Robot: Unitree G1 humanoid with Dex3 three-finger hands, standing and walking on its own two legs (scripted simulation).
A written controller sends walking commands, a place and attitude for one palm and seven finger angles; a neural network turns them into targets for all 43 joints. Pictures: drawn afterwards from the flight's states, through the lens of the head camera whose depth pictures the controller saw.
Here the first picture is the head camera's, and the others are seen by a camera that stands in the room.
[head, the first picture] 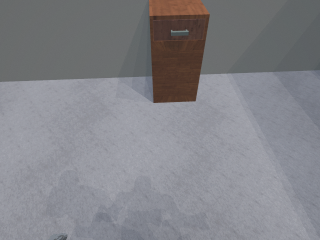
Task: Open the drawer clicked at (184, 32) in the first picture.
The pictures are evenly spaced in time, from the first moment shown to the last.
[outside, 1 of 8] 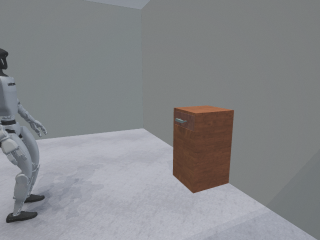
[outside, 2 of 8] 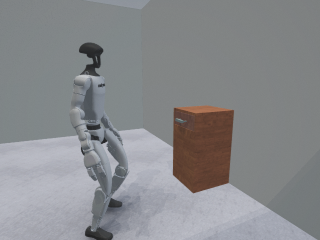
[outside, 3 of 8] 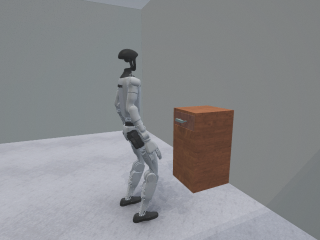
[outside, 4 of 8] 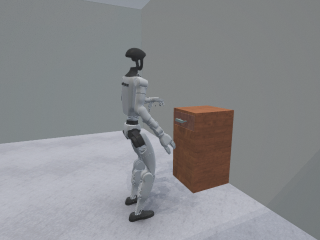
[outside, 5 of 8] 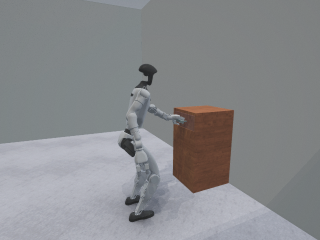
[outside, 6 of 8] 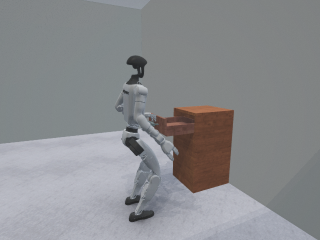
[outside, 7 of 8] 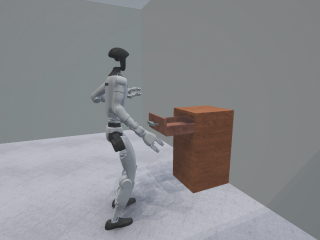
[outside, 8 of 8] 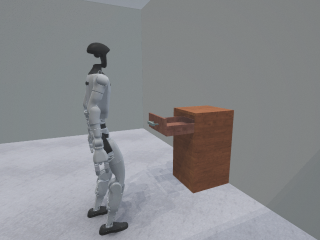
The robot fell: no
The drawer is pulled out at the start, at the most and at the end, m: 0.00 0.30 0.30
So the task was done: yes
